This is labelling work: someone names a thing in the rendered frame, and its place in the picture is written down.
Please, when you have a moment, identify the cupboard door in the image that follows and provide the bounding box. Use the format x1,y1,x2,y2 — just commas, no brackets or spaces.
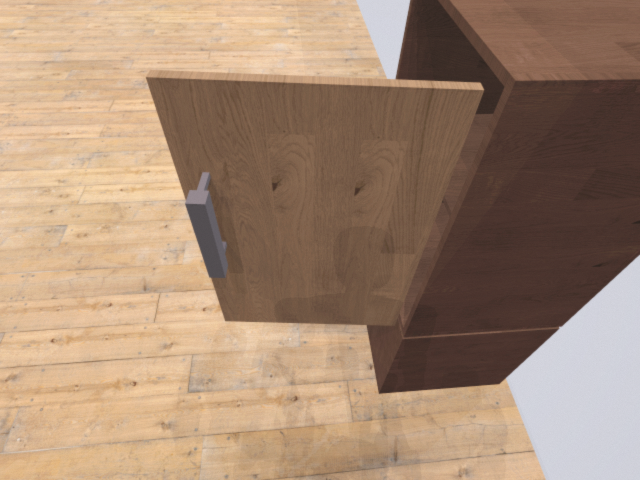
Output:
146,70,484,326

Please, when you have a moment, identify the handle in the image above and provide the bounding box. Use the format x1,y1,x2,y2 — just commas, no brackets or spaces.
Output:
185,172,228,278

